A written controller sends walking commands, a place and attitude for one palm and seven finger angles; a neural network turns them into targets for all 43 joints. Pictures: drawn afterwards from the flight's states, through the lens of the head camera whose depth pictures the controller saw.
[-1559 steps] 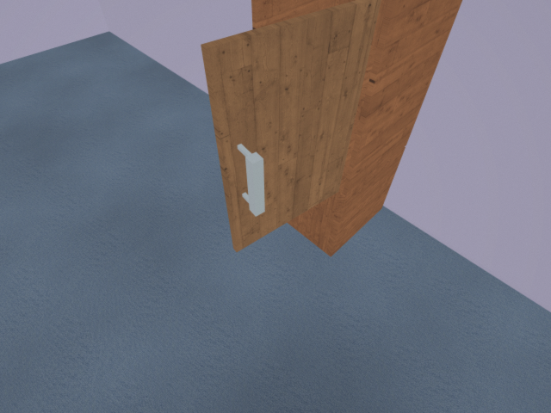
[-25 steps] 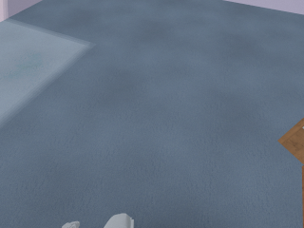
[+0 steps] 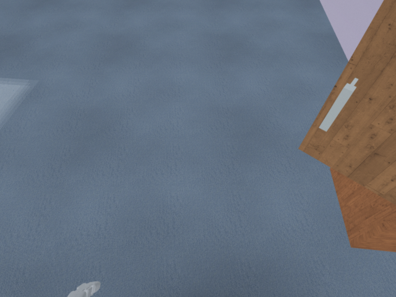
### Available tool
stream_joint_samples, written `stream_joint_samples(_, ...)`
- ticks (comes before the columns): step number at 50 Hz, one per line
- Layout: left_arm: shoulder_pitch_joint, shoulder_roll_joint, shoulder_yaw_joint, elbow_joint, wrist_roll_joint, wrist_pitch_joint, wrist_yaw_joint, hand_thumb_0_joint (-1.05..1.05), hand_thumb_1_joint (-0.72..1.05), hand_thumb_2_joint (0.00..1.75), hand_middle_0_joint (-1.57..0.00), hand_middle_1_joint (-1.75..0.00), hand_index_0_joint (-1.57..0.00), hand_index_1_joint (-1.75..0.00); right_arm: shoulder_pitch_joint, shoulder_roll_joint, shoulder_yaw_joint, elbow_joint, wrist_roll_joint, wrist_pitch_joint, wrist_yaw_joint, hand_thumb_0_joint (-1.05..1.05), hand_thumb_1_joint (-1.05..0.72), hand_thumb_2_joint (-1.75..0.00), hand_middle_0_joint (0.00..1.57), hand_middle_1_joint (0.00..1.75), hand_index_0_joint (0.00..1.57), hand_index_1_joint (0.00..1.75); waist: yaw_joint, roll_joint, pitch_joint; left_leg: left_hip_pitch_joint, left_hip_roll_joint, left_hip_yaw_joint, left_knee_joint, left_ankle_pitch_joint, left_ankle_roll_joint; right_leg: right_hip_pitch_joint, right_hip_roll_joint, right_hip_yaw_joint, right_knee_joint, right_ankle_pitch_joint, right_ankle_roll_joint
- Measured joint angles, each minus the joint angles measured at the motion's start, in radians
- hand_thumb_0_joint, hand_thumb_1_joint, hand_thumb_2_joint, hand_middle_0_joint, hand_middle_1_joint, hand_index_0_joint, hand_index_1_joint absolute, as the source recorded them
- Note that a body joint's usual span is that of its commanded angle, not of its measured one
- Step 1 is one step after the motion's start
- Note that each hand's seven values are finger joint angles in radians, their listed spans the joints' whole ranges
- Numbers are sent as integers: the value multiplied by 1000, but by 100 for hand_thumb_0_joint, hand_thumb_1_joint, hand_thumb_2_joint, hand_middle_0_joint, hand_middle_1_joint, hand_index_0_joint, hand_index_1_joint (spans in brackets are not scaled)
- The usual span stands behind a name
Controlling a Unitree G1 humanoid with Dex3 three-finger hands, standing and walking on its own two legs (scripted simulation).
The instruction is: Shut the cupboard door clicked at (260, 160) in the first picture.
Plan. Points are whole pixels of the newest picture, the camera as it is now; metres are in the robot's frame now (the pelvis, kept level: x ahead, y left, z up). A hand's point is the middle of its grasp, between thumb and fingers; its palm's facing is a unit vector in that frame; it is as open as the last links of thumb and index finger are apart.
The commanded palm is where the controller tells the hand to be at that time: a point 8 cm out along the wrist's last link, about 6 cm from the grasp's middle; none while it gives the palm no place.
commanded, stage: turn to face it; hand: left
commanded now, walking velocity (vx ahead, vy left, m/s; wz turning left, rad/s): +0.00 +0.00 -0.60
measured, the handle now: (339, 105) +0.66 -0.41 -0.04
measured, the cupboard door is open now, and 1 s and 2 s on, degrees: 55 55 55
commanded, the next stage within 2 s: take the last steps up to it in 1.08 s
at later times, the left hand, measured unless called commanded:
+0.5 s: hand (115, 292) +0.15 +0.20 -0.18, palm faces -0.21 -0.96 -0.19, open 7.4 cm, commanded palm none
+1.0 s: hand (163, 251) +0.23 +0.10 -0.14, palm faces -0.49 -0.83 -0.26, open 7.4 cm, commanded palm none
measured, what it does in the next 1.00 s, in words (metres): steps on the spot, turning right: right foot, then left foot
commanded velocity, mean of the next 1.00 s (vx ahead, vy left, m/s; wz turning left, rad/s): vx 0.00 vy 0.00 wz -0.49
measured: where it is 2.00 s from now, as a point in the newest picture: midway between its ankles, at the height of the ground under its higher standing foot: outside the picture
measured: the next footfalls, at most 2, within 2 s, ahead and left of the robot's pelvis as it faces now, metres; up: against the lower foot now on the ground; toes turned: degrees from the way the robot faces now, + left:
right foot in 0.02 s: +0.03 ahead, -0.12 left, +0.00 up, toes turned -5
left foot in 0.42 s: +0.11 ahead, +0.11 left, +0.00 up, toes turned -12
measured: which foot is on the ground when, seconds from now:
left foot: down 0.00-0.02, up 0.04-0.40, down 0.42-0.84, up 0.86-1.00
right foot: up 0.00-0.00, down 0.02-0.42, up 0.44-0.82, down 0.84-1.00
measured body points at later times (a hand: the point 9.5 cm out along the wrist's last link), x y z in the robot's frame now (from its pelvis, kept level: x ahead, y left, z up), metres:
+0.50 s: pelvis +0.03 +0.02 +0.00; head +0.08 +0.04 +0.44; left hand +0.16 +0.26 -0.16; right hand +0.07 -0.26 -0.12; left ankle +0.07 +0.12 -0.73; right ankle -0.03 -0.10 -0.70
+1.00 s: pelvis +0.04 -0.01 +0.00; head +0.06 -0.05 +0.45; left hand +0.26 +0.14 -0.12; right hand -0.08 -0.26 -0.15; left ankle +0.08 +0.12 -0.66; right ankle -0.03 -0.10 -0.73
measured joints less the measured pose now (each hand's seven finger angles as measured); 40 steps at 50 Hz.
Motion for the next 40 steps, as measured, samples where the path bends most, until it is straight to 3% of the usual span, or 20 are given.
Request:
stream_joint_samples(1,4,3,-5,-7,1,-9,0,1,91,90,-20,-30,-19,-30,9,-6,-5,0,5,3,3,0,-90,-90,21,30,20,30,0,-3,-8,-14,4,11,44,-25,-9,38,-4,2,-84,68,-15)
stream_joint_samples(2,1,-6,-6,-2,5,-22,5,1,91,90,-20,-30,-19,-30,6,-17,-11,8,8,11,4,0,-90,-90,21,30,20,30,2,11,-8,-43,9,-9,122,-93,-17,36,6,7,-82,56,-29)
stream_joint_samples(4,-1,-28,-18,2,2,-33,17,1,91,90,-20,-30,-19,-30,-10,-40,-20,21,11,37,-4,0,-90,-90,21,30,20,30,-2,39,-2,-120,-23,-100,325,-196,-22,31,22,16,-56,22,-47)
stream_joint_samples(6,11,-41,-24,0,0,-36,27,1,91,90,-20,-30,-20,-30,-26,-50,-25,29,11,50,-8,1,-90,-90,21,30,20,30,1,40,-4,-186,-59,-144,474,-188,-28,45,27,35,-85,29,-53)
stream_joint_samples(9,29,-46,-26,4,-2,-34,37,1,90,90,-20,-30,-20,-30,-51,-47,-25,20,9,48,-2,1,-90,-90,20,30,20,30,4,19,-5,-247,-81,-172,541,-108,-41,68,36,70,-150,71,-53)
stream_joint_samples(17,64,-40,-27,19,6,-30,34,1,90,90,-21,-30,-20,-30,-100,-29,-19,-17,14,35,1,1,-90,-90,20,30,20,30,27,-28,-15,-210,-114,-215,304,-86,-47,73,66,155,-181,88,-45)
stream_joint_samples(21,79,-27,-18,29,1,-16,34,1,90,90,-21,-30,-20,-30,-103,-21,-5,-35,21,9,-5,0,-90,-90,20,30,20,30,36,-47,-29,-88,-135,-210,24,18,-31,41,85,200,-115,51,-19)
stream_joint_samples(22,77,-19,-13,32,-4,-10,34,1,90,90,-21,-30,-20,-30,-102,-14,-3,-36,18,-1,-7,0,-90,-90,20,30,20,30,33,-61,-30,-81,-140,-200,6,36,-8,20,83,209,-69,27,-20)
stream_joint_samples(25,61,5,1,38,-3,6,28,1,90,90,-20,-30,-20,-30,-90,6,19,-46,4,-7,-8,0,-90,-90,21,30,20,30,39,-84,-19,-68,-128,-159,19,19,54,-78,79,161,214,-141,-10)
stream_joint_samples(27,51,15,9,37,2,8,18,1,90,90,-20,-30,-20,-30,-75,14,28,-48,-1,-7,-12,0,-90,-90,21,30,20,30,37,-78,-15,-44,-110,-141,-17,27,62,-130,67,119,367,-140,2)
stream_joint_samples(30,38,26,14,27,2,8,7,1,91,90,-20,-30,-19,-30,-57,20,34,-43,-4,-6,-15,0,-90,-90,21,30,20,30,37,-64,-7,-11,-89,-113,-73,52,60,-164,37,83,449,-103,20)
stream_joint_samples(34,22,29,14,21,1,12,4,1,91,90,-20,-30,-19,-30,-36,21,28,-27,-1,-8,-14,0,-90,-90,21,30,20,30,28,-46,-1,15,-65,-67,-101,55,55,-153,0,59,386,-79,31)
stream_joint_samples(40,-14,8,-2,19,1,6,6,1,91,90,-20,-30,-19,-30,1,0,6,10,-2,-1,-4,0,-90,-90,21,30,20,30,-4,-7,2,20,-28,-8,-39,7,30,-42,-7,17,104,-60,9)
